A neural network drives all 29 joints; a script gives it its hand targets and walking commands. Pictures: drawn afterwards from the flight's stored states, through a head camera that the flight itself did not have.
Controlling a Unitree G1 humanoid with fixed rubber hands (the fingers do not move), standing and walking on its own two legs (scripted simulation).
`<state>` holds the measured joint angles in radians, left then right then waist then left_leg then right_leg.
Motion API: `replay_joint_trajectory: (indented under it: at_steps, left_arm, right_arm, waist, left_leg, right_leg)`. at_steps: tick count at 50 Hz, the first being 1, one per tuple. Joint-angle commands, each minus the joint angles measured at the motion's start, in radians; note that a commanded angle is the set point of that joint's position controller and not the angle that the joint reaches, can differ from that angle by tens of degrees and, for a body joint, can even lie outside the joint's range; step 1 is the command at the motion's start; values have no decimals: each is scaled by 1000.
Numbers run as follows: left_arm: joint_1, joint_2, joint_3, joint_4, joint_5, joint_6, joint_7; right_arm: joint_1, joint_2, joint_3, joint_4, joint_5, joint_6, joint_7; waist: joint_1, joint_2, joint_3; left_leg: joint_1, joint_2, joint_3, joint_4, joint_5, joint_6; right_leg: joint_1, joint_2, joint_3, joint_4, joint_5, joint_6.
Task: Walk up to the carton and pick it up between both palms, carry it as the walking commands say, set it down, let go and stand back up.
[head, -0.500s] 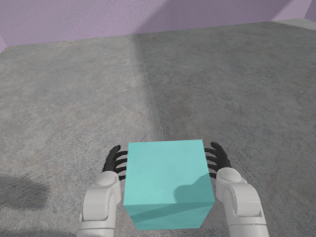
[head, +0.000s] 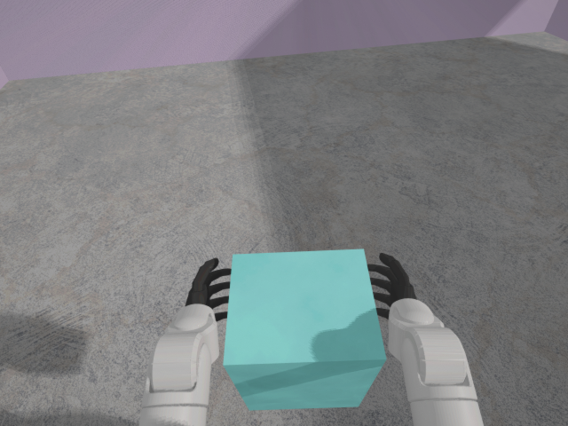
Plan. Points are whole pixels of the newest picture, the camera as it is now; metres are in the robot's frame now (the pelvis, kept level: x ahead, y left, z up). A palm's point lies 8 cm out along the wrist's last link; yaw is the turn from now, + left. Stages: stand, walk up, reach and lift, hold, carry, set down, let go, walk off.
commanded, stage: carry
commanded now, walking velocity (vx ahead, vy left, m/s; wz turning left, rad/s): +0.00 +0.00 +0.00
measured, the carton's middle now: (301, 337) +0.28 +0.00 -0.03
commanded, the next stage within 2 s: hold in 0.18 s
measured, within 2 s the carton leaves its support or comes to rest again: neither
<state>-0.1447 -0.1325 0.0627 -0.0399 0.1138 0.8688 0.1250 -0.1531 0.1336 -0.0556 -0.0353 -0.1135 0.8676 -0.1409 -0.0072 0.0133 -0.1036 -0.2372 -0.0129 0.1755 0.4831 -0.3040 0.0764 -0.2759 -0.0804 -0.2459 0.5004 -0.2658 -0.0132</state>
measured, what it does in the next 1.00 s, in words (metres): shifts its weight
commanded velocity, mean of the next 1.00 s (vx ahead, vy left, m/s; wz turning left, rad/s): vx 0.00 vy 0.00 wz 0.00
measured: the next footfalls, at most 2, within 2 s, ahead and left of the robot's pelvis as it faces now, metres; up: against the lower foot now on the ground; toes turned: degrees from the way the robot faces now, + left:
none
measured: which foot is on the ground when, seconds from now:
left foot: down 0.00-1.00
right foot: down 0.00-1.00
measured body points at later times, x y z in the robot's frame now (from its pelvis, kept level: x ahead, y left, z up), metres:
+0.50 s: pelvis -0.03 -0.02 +0.01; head -0.05 -0.01 +0.46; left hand +0.24 +0.12 +0.03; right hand +0.24 -0.16 +0.03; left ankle -0.03 +0.08 -0.74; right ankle -0.01 -0.14 -0.74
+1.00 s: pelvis -0.09 -0.04 -0.01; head -0.17 -0.04 +0.44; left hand +0.24 +0.11 +0.07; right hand +0.24 -0.16 +0.06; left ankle -0.03 +0.08 -0.74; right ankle -0.01 -0.14 -0.74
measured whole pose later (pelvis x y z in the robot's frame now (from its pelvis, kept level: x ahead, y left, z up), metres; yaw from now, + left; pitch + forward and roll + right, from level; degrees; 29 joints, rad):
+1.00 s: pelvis -0.09 -0.04 -0.01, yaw +3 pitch -13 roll +0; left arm -0.61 -0.16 0.47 0.69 0.44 0.65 -0.01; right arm -0.55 0.24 -0.48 0.60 -0.43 0.66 -0.07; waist -0.01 -0.01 0.03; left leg -0.10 -0.04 -0.06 0.55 -0.23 0.02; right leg -0.10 0.06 0.04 0.53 -0.21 -0.04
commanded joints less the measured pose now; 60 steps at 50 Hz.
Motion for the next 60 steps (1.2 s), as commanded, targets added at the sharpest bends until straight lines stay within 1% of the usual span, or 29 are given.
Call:
replay_joint_trajectory:
  at_steps: [1, 9, 10, 11, 12, 13, 14, 15, 16, 17, 18, 19, 20, 21, 23, 25, 29, 31, 34, 37, 39, 41, 42, 43, 45, 48, 52, 54, 60]
  left_arm:
    - [-342, -685, -395, -103, -169, -27, -123]
    - [-346, -696, -399, -100, -169, -30, -128]
    - [-32, -575, -270, 251, -58, -45, -144]
    - [-99, -588, -326, 130, -72, -128, -146]
    - [-129, -641, -392, 24, -93, -174, -159]
    - [-118, -695, -448, -34, -118, -200, -166]
    - [-186, -734, -510, -103, -150, -230, -178]
    - [-246, -776, -588, -173, -195, -241, -199]
    - [-239, -795, -614, -178, -207, -245, -210]
    - [-227, -803, -614, -161, -205, -246, -219]
    - [-246, -797, -595, -111, -188, -245, -227]
    - [-260, -813, -582, -79, -170, -245, -231]
    - [-270, -829, -585, -57, -166, -239, -237]
    - [-276, -842, -584, -35, -165, -234, -242]
    - [-303, -870, -581, 4, -167, -221, -254]
    - [-362, -897, -540, 71, -149, -212, -265]
    - [-525, -954, -425, 231, -106, -207, -288]
    - [-631, -982, -367, 310, -95, -211, -303]
    - [-780, -1006, -285, 440, -73, -214, -336]
    - [-882, -999, -214, 560, -50, -215, -369]
    - [-928, -996, -178, 618, -42, -218, -385]
    - [-963, -990, -142, 664, -35, -223, -391]
    - [-1015, -977, -105, 653, 7, -230, -389]
    - [-990, -959, -47, 721, 36, -223, -386]
    - [-1013, -934, 16, 781, 66, -227, -388]
    - [-1011, -932, 83, 847, 97, -238, -386]
    - [-1012, -925, 138, 880, 121, -267, -373]
    - [-1012, -930, 143, 873, 125, -285, -362]
    - [-1003, -949, 119, 838, 128, -348, -322]
  right_arm:
    - [-327, 728, 401, -101, 174, -24, 130]
    - [-331, 737, 400, -98, 174, -27, 137]
    - [-42, 510, 261, 232, 57, -38, 154]
    - [-124, 510, 288, 125, 74, -124, 175]
    - [-139, 572, 335, 42, 90, -162, 201]
    - [-155, 625, 403, -38, 125, -188, 217]
    - [-209, 676, 456, -111, 162, -218, 230]
    - [-254, 724, 486, -206, 189, -231, 239]
    - [-238, 747, 495, -225, 192, -235, 241]
    - [-211, 749, 494, -199, 187, -237, 243]
    - [-219, 733, 482, -152, 176, -238, 247]
    - [-224, 725, 485, -110, 171, -233, 258]
    - [-223, 725, 480, -83, 167, -228, 265]
    - [-223, 736, 475, -55, 165, -222, 270]
    - [-237, 772, 468, -5, 159, -209, 282]
    - [-324, 786, 456, 32, 149, -193, 297]
    - [-522, 836, 405, 162, 119, -176, 326]
    - [-625, 891, 375, 246, 100, -175, 335]
    - [-759, 975, 321, 390, 76, -183, 340]
    - [-845, 1023, 250, 522, 52, -186, 333]
    - [-887, 1034, 202, 576, 38, -187, 324]
    - [-933, 1039, 165, 615, 32, -189, 319]
    - [-968, 1104, 149, 570, 28, -202, 325]
    - [-952, 1073, 106, 638, 0, -196, 324]
    - [-960, 1043, 35, 709, -37, -205, 317]
    - [-980, 1003, -53, 750, -81, -227, 309]
    - [-994, 958, -128, 782, -133, -255, 302]
    - [-995, 942, -146, 784, -148, -271, 303]
    - [-984, 904, -151, 792, -167, -346, 315]
  waist:
    - [0, -9, -202]
    - [1, -8, -206]
    - [8, 25, 184]
    - [7, 72, 129]
    - [7, 60, 36]
    - [16, 17, -57]
    - [16, -5, -192]
    - [-15, -52, -311]
    - [-33, -71, -326]
    - [-42, -69, -300]
    - [-47, -32, -223]
    - [-42, 1, -163]
    - [-46, 23, -129]
    - [-44, 43, -111]
    - [-42, 54, -91]
    - [-30, 33, -56]
    - [-1, 16, 31]
    - [16, -7, 43]
    - [25, -61, 41]
    - [10, -98, 31]
    - [-1, -99, 37]
    - [1, -83, 41]
    - [30, -54, -56]
    - [23, -63, -18]
    - [10, -65, 26]
    - [-2, -34, 39]
    - [-5, -23, 39]
    - [-5, -10, 27]
    - [-23, 16, -32]
  left_leg:
    - [34, 175, -188, -70, 365, -22]
    - [36, 176, -187, -68, 367, -23]
    - [233, 24, -320, -101, 603, -65]
    - [209, 19, -341, -92, 678, -69]
    - [273, 19, -335, -88, 770, -73]
    - [335, 14, -339, -80, 874, -72]
    - [354, 23, -352, -75, 919, -70]
    - [354, 24, -358, -75, 927, -70]
    - [346, 10, -352, -81, 891, -67]
    - [347, 0, -350, -91, 836, -65]
    - [315, -4, -342, -111, 707, -62]
    - [333, -3, -335, -116, 651, -63]
    - [336, -1, -334, -112, 615, -67]
    - [334, 0, -334, -111, 588, -71]
    - [318, 5, -338, -115, 542, -73]
    - [262, 3, -336, -136, 391, -63]
    - [101, 9, -325, -181, 2, -27]
    - [50, 9, -317, -184, -114, -14]
    - [91, -21, -288, -130, -130, -22]
    - [165, -53, -256, -75, -95, -38]
    - [182, -61, -243, -51, -85, -46]
    - [167, -60, -240, -44, -89, -48]
    - [175, -52, -254, -40, -36, -23]
    - [182, -52, -251, -41, -47, -24]
    - [201, -60, -240, -15, -62, -27]
    - [177, -55, -240, -6, -73, -33]
    - [114, -37, -245, -11, -94, -34]
    - [81, -23, -253, -20, -104, -33]
    - [36, -1, -303, -26, -115, -34]
  right_leg:
    - [124, -114, 174, -44, 229, -4]
    - [127, -113, 178, -44, 238, -5]
    - [197, 114, 317, -117, 386, -12]
    - [217, 115, 351, -113, 419, -25]
    - [230, 126, 348, -124, 483, -17]
    - [243, 131, 358, -123, 580, 4]
    - [284, 140, 365, -106, 610, 16]
    - [337, 147, 366, -88, 669, 26]
    - [354, 141, 366, -85, 727, 32]
    - [333, 134, 362, -94, 714, 33]
    - [313, 126, 358, -114, 616, 27]
    - [257, 127, 341, -133, 487, 17]
    - [233, 129, 337, -136, 421, 11]
    - [214, 129, 338, -136, 383, 5]
    - [210, 129, 345, -125, 342, -4]
    - [229, 133, 346, -116, 258, -11]
    - [279, 133, 349, -83, 80, -18]
    - [288, 128, 360, -76, 12, -19]
    - [228, 105, 406, -118, -120, -34]
    - [157, 81, 442, -182, -235, -42]
    - [132, 73, 453, -208, -283, -41]
    - [134, 74, 453, -212, -297, -36]
    - [120, 70, 419, -212, -252, -42]
    - [90, 66, 421, -217, -271, -47]
    - [37, 59, 427, -224, -320, -56]
    - [28, 73, 410, -193, -302, -53]
    - [50, 97, 384, -135, -259, -37]
    - [65, 112, 368, -97, -218, -29]
    - [21, 127, 342, -2, -92, -36]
